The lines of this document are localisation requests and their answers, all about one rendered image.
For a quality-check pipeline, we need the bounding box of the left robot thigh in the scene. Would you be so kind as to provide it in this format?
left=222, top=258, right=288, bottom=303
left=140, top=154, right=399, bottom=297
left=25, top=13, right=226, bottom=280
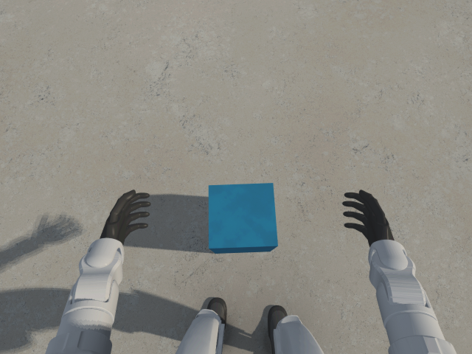
left=176, top=316, right=225, bottom=354

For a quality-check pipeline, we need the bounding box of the robot left hand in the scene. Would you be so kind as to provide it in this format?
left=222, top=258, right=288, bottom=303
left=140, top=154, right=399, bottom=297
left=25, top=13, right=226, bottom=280
left=100, top=190, right=151, bottom=245

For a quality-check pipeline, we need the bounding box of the robot right hand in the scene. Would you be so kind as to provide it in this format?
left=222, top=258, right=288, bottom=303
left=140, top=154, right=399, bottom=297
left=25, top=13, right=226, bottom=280
left=342, top=190, right=394, bottom=247

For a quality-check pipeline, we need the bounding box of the robot left forearm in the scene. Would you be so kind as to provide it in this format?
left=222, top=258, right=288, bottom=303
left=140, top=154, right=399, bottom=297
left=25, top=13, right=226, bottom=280
left=45, top=238, right=125, bottom=354

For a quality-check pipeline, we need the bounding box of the carton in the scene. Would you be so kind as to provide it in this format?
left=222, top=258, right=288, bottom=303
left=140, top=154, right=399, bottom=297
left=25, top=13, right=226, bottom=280
left=209, top=183, right=278, bottom=254

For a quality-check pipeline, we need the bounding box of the robot left foot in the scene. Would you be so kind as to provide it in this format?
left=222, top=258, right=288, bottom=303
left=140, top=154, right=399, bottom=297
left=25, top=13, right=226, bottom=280
left=207, top=297, right=227, bottom=328

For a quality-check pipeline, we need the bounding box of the robot right forearm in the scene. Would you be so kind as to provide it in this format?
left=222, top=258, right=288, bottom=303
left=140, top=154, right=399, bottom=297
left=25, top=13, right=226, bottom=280
left=368, top=240, right=457, bottom=354

